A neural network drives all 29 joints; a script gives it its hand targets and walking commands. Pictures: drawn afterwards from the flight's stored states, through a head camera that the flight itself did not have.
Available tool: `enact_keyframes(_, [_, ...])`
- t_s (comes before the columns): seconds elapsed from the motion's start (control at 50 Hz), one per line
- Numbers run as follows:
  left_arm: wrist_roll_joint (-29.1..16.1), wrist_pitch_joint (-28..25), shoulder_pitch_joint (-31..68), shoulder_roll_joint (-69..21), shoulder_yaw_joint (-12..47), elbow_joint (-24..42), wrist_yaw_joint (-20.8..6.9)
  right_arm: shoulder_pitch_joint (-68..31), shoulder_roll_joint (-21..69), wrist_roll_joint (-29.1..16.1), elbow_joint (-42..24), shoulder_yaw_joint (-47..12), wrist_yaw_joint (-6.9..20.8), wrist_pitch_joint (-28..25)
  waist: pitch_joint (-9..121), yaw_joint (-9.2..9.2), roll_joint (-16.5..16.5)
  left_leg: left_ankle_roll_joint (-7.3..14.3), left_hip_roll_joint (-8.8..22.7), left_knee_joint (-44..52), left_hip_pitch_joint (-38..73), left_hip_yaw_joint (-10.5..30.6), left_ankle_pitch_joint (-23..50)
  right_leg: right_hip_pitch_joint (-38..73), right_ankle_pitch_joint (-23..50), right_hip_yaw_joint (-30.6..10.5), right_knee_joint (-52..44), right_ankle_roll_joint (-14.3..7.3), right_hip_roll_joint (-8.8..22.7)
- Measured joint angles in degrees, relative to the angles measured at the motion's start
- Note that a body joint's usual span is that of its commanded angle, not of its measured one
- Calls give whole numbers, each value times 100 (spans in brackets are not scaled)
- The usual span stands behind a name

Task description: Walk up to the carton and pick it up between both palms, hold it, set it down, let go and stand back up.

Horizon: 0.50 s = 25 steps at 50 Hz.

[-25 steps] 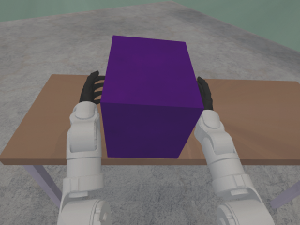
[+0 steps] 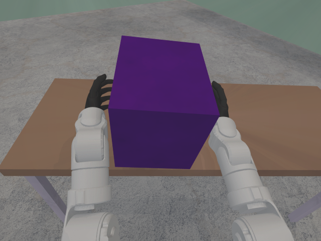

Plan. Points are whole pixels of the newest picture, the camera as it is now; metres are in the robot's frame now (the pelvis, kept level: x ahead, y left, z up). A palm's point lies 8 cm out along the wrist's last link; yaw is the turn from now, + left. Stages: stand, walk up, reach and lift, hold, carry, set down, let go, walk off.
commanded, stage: hold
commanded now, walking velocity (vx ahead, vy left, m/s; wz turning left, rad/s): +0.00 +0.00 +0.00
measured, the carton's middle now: (157, 105) +0.40 +0.01 +0.15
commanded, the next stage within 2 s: none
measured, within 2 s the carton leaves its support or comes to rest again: neither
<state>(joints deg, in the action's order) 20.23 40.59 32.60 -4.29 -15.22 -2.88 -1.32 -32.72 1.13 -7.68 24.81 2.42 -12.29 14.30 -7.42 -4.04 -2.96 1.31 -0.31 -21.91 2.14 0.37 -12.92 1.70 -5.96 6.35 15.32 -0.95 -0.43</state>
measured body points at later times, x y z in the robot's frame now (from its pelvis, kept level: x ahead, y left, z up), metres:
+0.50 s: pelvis -0.01 +0.00 +0.00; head -0.02 +0.03 +0.45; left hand +0.38 +0.15 +0.16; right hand +0.37 -0.14 +0.15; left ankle +0.01 +0.10 -0.75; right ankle +0.04 -0.11 -0.75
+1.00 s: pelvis -0.01 +0.00 +0.00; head -0.03 +0.03 +0.45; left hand +0.38 +0.15 +0.17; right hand +0.37 -0.14 +0.15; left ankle +0.01 +0.10 -0.75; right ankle +0.04 -0.11 -0.75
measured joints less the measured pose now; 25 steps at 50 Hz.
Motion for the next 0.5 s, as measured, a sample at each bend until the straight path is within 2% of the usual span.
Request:
enact_keyframes(0.26, [-8, -6, -12, 6, 3, 7, -5, 10, 17, 24, -6, 12, 3, -14, -10, 5, 2, -2, -1, 1, -2, 7, 5, -2, -2, 7, 5, -2, 2])
enact_keyframes(0.34, [121, 4, 150, -16, -183, -337, -97, -151, 45, 103, 345, 84, 23, 29, -116, 31, -18, 9, -16, 75, 68, -11, 48, 36, 16, -11, -10, 5, 16])
enact_keyframes(0.5, [-179, -201, -10, 111, 7, -233, 21, -54, -11, -23, 126, -38, -65, -105, -127, -20, 40, 4, -16, -60, -181, 43, 41, -123, 71, 45, -26, 17, 17])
